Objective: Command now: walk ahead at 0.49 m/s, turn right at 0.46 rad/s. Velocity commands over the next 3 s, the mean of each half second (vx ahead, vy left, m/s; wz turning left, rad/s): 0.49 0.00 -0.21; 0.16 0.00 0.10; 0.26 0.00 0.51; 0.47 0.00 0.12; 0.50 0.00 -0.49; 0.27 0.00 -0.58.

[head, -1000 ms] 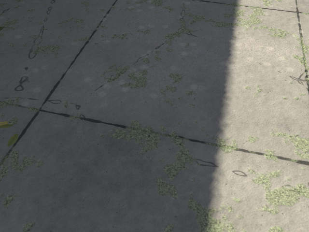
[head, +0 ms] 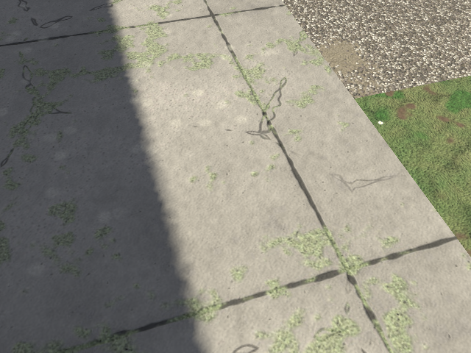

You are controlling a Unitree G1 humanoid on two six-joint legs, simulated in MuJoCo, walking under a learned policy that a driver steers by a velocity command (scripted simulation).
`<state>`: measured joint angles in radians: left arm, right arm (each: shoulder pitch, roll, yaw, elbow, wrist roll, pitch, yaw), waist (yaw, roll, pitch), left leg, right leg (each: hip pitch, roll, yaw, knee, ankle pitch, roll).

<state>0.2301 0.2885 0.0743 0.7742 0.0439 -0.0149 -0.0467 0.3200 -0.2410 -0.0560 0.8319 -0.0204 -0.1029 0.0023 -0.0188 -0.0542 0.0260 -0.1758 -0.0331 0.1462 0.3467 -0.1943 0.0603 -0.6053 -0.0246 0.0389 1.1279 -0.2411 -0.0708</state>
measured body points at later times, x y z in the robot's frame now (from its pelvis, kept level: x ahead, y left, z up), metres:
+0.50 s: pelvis +0.27 -0.06 +0.00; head +0.29 -0.07 +0.45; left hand +0.32 +0.20 -0.13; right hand +0.31 -0.32 -0.14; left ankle +0.30 +0.10 -0.66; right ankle +0.25 -0.12 -0.74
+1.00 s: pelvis +0.40 -0.03 -0.01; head +0.44 -0.02 +0.44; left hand +0.49 +0.22 -0.16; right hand +0.44 -0.29 -0.14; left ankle +0.50 +0.03 -0.74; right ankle +0.39 -0.17 -0.69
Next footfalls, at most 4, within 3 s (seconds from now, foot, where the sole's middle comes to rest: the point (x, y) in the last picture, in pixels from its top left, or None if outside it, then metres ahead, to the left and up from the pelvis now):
0.28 right None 0.29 -0.12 -0.78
0.74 left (225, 335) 0.54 0.03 -0.78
1.20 right None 0.45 -0.14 -0.78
1.68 left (173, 318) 0.59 0.18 -0.78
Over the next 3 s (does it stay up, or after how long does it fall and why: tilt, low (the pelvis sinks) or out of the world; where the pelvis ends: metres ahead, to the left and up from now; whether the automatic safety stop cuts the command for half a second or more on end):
stays up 1.11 0.25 0.00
